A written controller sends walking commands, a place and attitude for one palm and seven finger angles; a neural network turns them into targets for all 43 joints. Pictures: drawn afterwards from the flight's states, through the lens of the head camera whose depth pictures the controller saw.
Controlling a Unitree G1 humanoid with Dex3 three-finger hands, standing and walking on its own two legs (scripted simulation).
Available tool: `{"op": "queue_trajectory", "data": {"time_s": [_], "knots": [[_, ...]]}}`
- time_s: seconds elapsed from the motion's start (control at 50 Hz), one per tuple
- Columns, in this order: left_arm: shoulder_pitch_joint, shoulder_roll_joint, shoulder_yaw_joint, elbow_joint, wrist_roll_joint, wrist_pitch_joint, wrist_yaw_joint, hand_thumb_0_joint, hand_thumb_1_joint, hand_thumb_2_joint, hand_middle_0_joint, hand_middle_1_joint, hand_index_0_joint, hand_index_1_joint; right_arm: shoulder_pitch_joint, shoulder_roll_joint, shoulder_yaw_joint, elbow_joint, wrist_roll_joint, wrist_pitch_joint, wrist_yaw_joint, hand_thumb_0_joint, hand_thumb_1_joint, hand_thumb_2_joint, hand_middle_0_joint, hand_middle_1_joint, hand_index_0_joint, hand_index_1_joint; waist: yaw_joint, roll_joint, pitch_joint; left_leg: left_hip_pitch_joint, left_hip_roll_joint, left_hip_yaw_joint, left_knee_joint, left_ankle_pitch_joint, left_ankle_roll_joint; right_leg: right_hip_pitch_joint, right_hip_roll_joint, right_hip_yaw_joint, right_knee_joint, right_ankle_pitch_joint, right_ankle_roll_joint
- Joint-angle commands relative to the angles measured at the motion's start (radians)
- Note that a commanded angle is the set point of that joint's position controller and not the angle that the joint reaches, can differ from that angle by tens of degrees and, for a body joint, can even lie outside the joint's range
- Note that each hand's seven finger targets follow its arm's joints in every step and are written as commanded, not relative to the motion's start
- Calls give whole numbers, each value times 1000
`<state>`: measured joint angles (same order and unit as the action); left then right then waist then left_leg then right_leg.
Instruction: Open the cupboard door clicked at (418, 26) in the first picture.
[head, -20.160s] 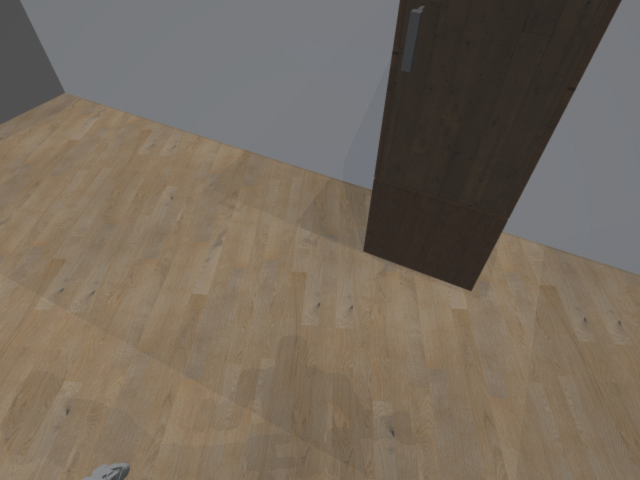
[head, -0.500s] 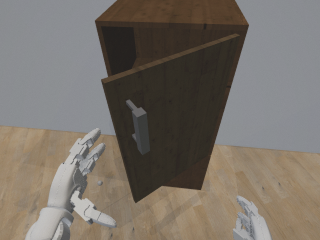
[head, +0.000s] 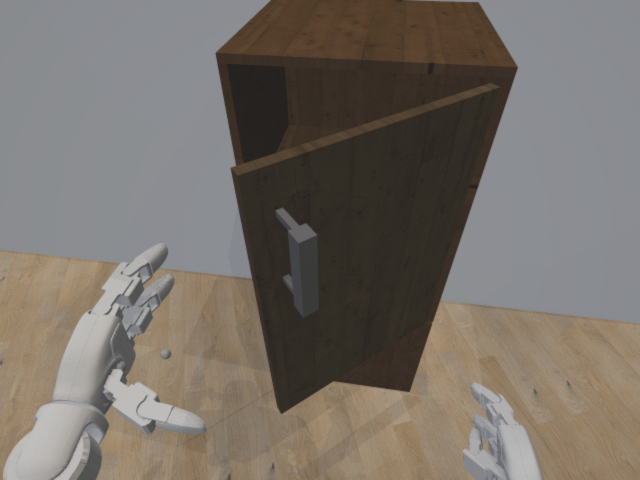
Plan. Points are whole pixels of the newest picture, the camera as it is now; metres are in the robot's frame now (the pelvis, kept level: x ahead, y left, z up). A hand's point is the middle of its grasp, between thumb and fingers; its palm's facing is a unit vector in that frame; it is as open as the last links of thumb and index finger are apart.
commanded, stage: draw the hand back to the body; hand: left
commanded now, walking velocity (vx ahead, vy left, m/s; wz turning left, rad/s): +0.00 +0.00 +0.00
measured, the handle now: (295, 262) +0.34 +0.08 +0.13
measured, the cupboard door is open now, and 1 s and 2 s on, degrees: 42 42 42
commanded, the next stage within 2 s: step back with the hand held close in 1.02 s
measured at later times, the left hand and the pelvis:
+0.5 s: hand (113, 319) +0.22 +0.25 +0.15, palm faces +0.39 -0.84 -0.39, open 10.8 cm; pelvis +0.02 +0.00 +0.01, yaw -1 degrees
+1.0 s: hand (100, 318) +0.21 +0.26 +0.16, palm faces +0.43 -0.81 -0.39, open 7.5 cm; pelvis +0.02 -0.01 +0.01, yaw -1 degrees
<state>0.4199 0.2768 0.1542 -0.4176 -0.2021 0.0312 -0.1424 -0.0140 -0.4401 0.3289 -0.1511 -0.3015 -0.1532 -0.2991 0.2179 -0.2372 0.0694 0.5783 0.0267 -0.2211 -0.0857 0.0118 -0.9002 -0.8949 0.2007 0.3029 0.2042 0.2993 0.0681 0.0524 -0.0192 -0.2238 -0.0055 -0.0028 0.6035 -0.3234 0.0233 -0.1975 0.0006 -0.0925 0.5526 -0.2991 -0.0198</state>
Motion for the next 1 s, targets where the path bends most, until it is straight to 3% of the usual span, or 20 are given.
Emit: {"op": "queue_trajectory", "data": {"time_s": [0.0,0.08,0.12,0.18,0.26,0.34,0.48,0.56,0.62,0.7,0.84,0.98], "knots": [[-32,94,56,-201,106,-105,183,0,-185,435,-161,-300,-161,-300,-134,-83,-40,-151,-21,-28,-13,0,-900,-900,200,300,200,300,-13,-44,45,-2,17,-48,-173,103,-6,-10,-7,61,-167,47,-9],[-47,126,74,-253,146,-147,238,0,-45,495,-166,-300,-166,-300,-144,-80,-44,-144,-30,-4,-5,0,-900,-900,200,300,200,300,-9,46,-13,53,21,-42,-215,156,-10,61,-12,61,-173,97,-14],[-49,166,107,-249,156,-156,259,0,25,525,-169,-300,-169,-300,-150,-86,-48,-133,-35,3,-7,0,-900,-900,200,300,200,300,-6,37,-32,76,24,-40,-224,183,-7,87,-12,66,-187,119,-16],[-39,164,122,-252,161,-166,271,0,130,570,-173,-300,-173,-300,-152,-83,-54,-128,-37,16,-8,0,-900,-900,200,300,200,300,-7,-4,-56,107,26,-34,-233,238,-6,115,-10,62,-194,166,-12],[-25,166,141,-218,164,-169,279,0,270,630,-178,-300,-178,-300,-156,-86,-58,-109,-37,31,-3,0,-900,-900,200,300,200,300,-7,16,-34,117,28,-32,-247,286,-10,132,-11,60,-206,205,-12],[-18,180,179,-171,160,-171,279,0,410,690,-182,-300,-182,-300,-162,-89,-67,-101,-34,52,-2,0,-900,-900,200,300,200,300,-3,-39,-22,128,29,-27,-252,321,-7,142,-8,59,-217,236,-9],[-31,220,240,-186,157,-177,279,0,655,795,-191,-300,-191,-300,-164,-90,-76,-97,-32,74,4,0,-900,-900,200,300,200,300,4,24,-45,153,30,-20,-250,416,-14,169,-8,64,-213,307,-9],[-40,243,279,-162,149,-174,280,0,795,855,-196,-300,-196,-300,-163,-90,-80,-96,-30,84,3,0,-900,-900,200,300,200,300,6,-7,-37,154,31,-17,-250,420,-11,168,-6,65,-222,318,-8],[-59,271,313,-140,147,-174,281,0,900,900,-200,-300,-200,-300,-167,-94,-84,-87,-29,90,1,0,-900,-900,200,300,200,300,8,14,-28,158,30,-11,-248,419,-10,166,-7,68,-231,325,-9],[-58,218,259,-143,147,-173,272,0,900,900,-200,-300,-200,-300,-164,-96,-88,-93,-27,94,9,0,-900,-900,200,300,200,300,-2,10,-40,174,31,-9,-250,423,-7,159,-7,68,-233,321,-3],[-67,253,285,-158,147,-175,278,0,900,900,-200,-300,-200,-300,-172,-95,-87,-92,-31,94,6,0,-900,-900,200,300,200,300,4,-14,-51,169,24,-10,-253,390,-4,172,-9,71,-240,314,-3],[-79,246,281,-143,146,-181,277,0,900,900,-200,-300,-200,-300,-181,-87,-85,-89,-28,89,3,0,-900,-900,200,300,200,300,2,32,-14,162,23,-7,-263,313,-3,142,-8,77,-264,236,-4]]}}
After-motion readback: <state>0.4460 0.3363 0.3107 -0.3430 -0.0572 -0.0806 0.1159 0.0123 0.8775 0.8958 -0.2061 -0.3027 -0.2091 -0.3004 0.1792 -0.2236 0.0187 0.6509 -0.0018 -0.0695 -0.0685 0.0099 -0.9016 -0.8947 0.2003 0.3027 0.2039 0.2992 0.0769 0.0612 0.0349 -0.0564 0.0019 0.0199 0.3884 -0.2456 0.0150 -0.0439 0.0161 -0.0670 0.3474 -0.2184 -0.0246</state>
